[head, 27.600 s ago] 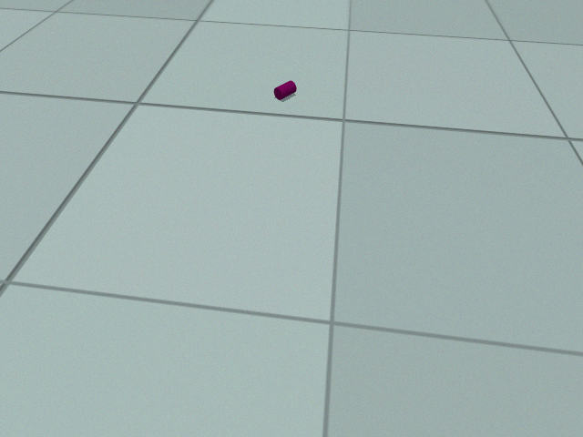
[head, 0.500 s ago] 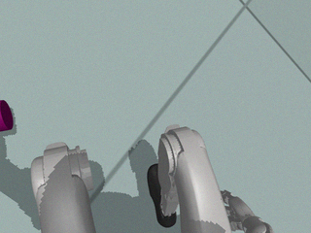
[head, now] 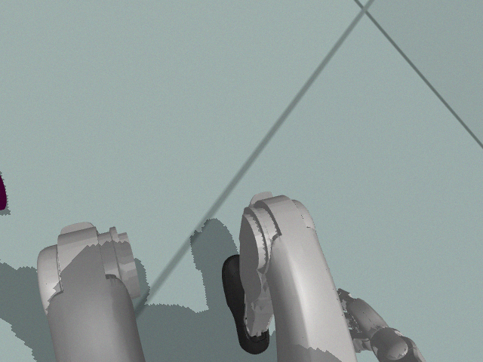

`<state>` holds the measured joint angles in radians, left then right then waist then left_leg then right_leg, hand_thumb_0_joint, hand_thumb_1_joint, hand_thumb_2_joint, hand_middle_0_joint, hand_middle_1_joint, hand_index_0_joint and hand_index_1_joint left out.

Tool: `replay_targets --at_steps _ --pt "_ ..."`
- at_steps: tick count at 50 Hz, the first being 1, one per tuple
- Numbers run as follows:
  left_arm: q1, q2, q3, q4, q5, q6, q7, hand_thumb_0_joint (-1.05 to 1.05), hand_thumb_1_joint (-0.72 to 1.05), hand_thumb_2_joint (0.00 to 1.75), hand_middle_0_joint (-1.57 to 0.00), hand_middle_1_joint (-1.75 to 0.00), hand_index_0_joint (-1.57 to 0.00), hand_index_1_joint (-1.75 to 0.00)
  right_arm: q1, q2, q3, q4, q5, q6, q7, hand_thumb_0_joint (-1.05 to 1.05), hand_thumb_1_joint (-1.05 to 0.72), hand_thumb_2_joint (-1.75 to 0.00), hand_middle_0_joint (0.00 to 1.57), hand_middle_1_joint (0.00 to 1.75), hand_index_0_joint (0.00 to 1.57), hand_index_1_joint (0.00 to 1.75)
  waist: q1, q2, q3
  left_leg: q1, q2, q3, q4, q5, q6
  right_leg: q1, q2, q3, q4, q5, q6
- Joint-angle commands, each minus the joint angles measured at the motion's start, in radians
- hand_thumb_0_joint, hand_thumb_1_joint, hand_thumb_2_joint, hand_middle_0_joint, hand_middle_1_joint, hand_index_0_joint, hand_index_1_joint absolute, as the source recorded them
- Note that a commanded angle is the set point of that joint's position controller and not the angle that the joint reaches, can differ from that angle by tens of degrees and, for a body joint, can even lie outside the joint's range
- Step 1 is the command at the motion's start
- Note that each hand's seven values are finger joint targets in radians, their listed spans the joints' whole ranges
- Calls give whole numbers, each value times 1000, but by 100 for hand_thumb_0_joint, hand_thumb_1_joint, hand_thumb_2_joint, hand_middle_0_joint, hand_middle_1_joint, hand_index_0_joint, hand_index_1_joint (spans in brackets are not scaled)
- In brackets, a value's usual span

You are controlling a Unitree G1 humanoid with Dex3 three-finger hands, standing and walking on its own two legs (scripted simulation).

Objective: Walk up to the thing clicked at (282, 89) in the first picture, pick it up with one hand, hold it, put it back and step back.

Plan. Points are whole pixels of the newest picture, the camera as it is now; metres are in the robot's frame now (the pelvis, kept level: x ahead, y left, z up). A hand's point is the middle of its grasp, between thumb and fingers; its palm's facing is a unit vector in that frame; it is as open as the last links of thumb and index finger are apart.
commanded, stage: rest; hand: left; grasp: from above
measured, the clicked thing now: out of the picture +0.37 +0.37 -0.25
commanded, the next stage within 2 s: open in 0.10 s
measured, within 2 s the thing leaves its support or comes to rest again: rests again in 0.68 s
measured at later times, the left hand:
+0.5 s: hand out of the picture +0.37 +0.36 -0.23, palm faces -0.47 -0.16 -0.87, open 10.4 cm
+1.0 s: hand out of the picture +0.37 +0.36 -0.22, palm faces -0.47 -0.17 -0.87, open 13.0 cm
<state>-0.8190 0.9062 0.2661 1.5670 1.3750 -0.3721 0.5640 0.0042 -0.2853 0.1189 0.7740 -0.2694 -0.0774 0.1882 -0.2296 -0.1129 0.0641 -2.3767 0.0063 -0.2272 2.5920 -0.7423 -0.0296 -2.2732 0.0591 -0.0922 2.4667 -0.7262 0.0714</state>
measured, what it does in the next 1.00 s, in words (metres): stands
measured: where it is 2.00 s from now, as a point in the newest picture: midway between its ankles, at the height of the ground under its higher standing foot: (188, 342)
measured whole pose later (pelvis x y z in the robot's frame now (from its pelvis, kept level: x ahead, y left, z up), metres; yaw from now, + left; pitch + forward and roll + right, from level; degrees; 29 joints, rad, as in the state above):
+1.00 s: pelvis -0.01 +0.00 +0.00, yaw -1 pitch +27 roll -13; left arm -0.85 0.96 0.22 1.64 1.35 -0.36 0.58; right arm 0.02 -0.31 0.18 0.75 -0.29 -0.14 0.23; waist -0.26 -0.12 0.08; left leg -2.37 0.00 -0.25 2.59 -0.73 -0.01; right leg -2.24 0.06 -0.11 2.44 -0.71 0.07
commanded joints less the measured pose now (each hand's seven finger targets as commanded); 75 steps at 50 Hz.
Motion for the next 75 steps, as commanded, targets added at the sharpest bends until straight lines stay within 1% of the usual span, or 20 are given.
replay_targets --at_steps 1,2,10,14,18,19,31,34,37,41,43,46,49,51,52,61,62,68,72,75 --pt "-229 349 47 -96 -21 -2 70 0 81 75 -115 -50 -114 -51 163 -302 -86 -2 -2 -4 -7 0 -89 -89 20 30 20 30 4 444 -674 517 13 135 -263 266 36 293 23 -128 -197 294 -89" --pt "-247 295 4 -92 -22 0 67 0 79 76 -116 -48 -113 -51 166 -291 -78 3 -6 -9 -3 0 -89 -90 20 30 20 30 -11 441 -652 524 11 136 -259 266 36 279 21 -133 -192 294 -86" --pt "-249 366 21 -24 -10 1 81 0 77 73 -111 -52 -111 -53 163 -316 -59 -7 -17 -34 5 0 -89 -90 20 30 20 30 -26 419 -625 490 16 124 -252 232 39 296 28 -136 -198 270 -86" --pt "-248 331 -4 -40 -23 -2 85 0 45 76 -83 -60 -83 -60 143 -308 -47 -14 -16 -43 5 0 -88 -89 20 30 20 30 -15 430 -631 483 14 123 -266 207 39 301 34 -134 -212 251 -88" --pt "-285 319 -36 -31 -17 1 85 0 21 76 -66 -65 -66 -65 165 -308 -41 3 -22 -56 15 0 -88 -89 20 30 20 30 -44 443 -618 496 16 121 -249 230 38 291 31 -140 -195 278 -84" --pt "-278 327 -14 -52 -32 -3 92 0 17 75 -62 -67 -63 -66 156 -310 -45 4 -18 -56 14 0 -88 -89 20 30 20 30 -26 436 -633 506 17 115 -262 235 36 302 33 -146 -204 276 -84" --pt "-260 324 -37 -8 -25 14 93 0 -16 79 -29 -89 -33 -84 159 -323 -34 -2 -23 -76 27 0 -88 -89 20 30 20 30 -36 449 -617 498 13 117 -263 232 38 303 29 -145 -209 282 -82" --pt "-218 321 -29 19 -36 22 82 0 -20 82 -25 -93 -29 -88 149 -320 -34 -15 -17 -73 28 0 -88 -89 20 30 20 30 -19 450 -621 492 15 111 -278 224 35 301 32 -147 -213 270 -88" --pt "-235 313 -49 15 -33 30 60 0 -27 84 -20 -96 -24 -91 156 -322 -36 -23 -23 -79 37 0 -88 -89 20 30 20 30 -42 454 -613 506 15 112 -269 232 34 297 29 -152 -200 284 -85" --pt "-233 341 -13 -19 -47 24 56 0 -34 87 -14 -100 -18 -95 169 -330 -38 -22 -15 -77 38 0 -89 -89 20 30 20 30 -35 453 -623 521 18 111 -268 268 34 321 28 -151 -205 315 -83" --pt "-249 299 -48 -44 -54 15 52 0 -38 89 -10 -101 -14 -97 159 -313 -29 -18 -8 -74 39 0 -89 -89 20 30 20 30 -29 469 -627 526 17 109 -279 260 31 312 30 -151 -206 303 -88" --pt "-236 332 -15 -55 -49 8 57 0 -42 94 -7 -104 -11 -101 158 -331 -36 -35 -7 -69 36 0 -88 -89 20 30 20 30 -26 480 -639 533 15 105 -291 271 30 317 28 -157 -204 305 -85" --pt "-271 308 -49 -46 -39 0 59 0 -45 97 -6 -105 -9 -102 153 -324 -29 -29 -12 -66 37 0 -88 -89 20 30 20 30 -44 476 -601 507 17 107 -282 240 31 291 29 -157 -210 285 -85" --pt "-235 341 -17 -27 -31 1 69 0 -44 96 -5 -106 -8 -103 152 -332 -31 -37 -9 -58 32 0 -88 -89 20 30 20 30 -31 470 -638 525 15 106 -289 255 31 319 31 -152 -212 298 -88" --pt "-246 309 -51 -10 -27 0 67 0 -45 95 -5 -106 -8 -102 139 -321 -27 -35 -10 -59 32 0 -88 -89 20 30 20 30 -38 455 -611 495 18 109 -277 229 35 295 33 -147 -213 280 -89" --pt "-268 340 -35 16 -25 3 85 0 -48 95 -5 -103 -9 -99 147 -331 -17 -31 -26 -68 29 0 -89 -89 20 30 20 30 -56 452 -589 499 16 104 -277 214 36 288 32 -158 -213 270 -83" --pt "-284 386 0 -27 -31 -1 93 0 -48 95 -5 -103 -9 -99 152 -343 -25 -33 -23 -68 27 0 -89 -89 20 30 20 30 -38 466 -622 513 16 103 -289 218 34 296 30 -157 -215 263 -84" --pt "-267 373 34 -215 -57 51 86 0 -50 97 -5 -101 -7 -99 164 -314 -59 -34 -3 -75 37 0 -89 -90 20 30 20 30 27 591 -760 592 11 132 -307 270 21 306 23 -138 -206 305 -97" --pt "-201 343 52 -427 -124 115 -3 0 -50 98 -6 -101 -7 -99 170 -303 -131 -54 53 -50 41 0 -89 -90 20 30 20 30 106 670 -883 685 4 143 -392 318 10 295 1 -113 -231 323 -109" --pt "-246 233 -37 -540 -162 157 -109 0 -49 98 -7 -101 -8 -99 219 -289 -176 -43 105 -14 39 0 -89 -90 20 30 20 30 88 629 -898 700 3 150 -436 314 19 301 -6 -88 -291 324 -107"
